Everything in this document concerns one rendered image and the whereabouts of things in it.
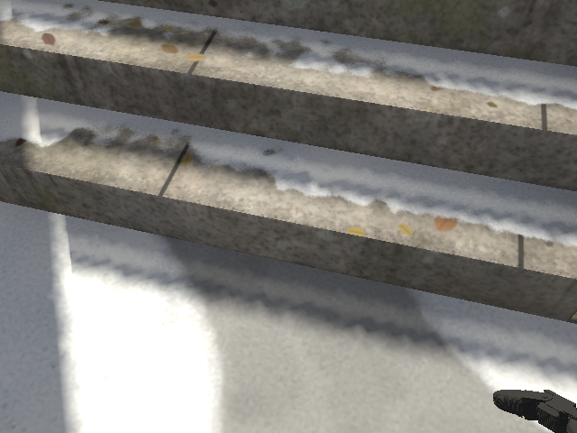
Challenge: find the robot right hand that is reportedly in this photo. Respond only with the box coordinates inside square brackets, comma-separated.
[493, 390, 577, 433]

